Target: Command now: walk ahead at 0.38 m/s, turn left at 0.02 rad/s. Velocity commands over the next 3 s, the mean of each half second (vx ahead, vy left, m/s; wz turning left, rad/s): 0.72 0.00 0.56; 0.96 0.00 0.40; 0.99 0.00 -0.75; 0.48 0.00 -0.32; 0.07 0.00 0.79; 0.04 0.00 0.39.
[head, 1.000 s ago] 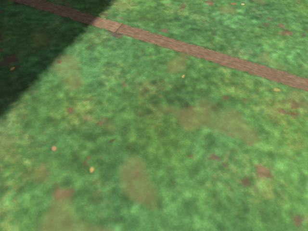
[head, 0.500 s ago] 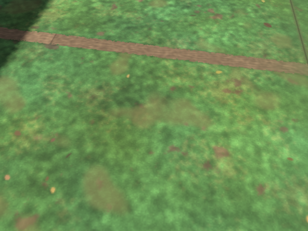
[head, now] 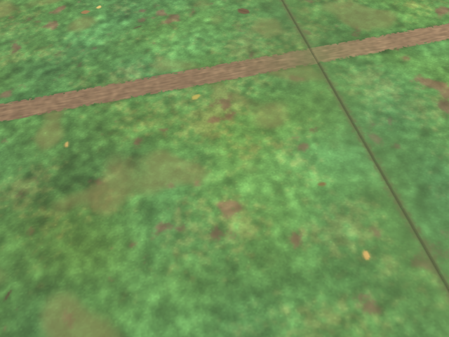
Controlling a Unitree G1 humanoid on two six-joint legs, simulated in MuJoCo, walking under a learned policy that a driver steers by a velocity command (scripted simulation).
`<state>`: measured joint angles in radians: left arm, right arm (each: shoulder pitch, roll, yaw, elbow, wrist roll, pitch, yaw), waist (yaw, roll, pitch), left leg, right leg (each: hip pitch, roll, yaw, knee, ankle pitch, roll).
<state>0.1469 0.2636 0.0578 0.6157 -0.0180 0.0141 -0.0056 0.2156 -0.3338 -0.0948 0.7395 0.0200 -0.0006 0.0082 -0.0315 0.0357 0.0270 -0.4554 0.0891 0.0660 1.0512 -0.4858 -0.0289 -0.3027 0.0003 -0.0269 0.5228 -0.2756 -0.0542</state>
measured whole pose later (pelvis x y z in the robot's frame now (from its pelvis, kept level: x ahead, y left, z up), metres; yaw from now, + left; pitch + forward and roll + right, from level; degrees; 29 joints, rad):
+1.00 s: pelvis +0.65 +0.31 -0.04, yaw +32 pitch +1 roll -1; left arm 0.15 0.29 0.01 0.72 0.02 -0.06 -0.02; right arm 0.39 -0.34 -0.06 0.90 -0.05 -0.07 -0.01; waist 0.00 0.03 0.05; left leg 0.14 -0.11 -0.03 0.78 -0.38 0.09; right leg -0.56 0.08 -0.11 0.61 -0.07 -0.13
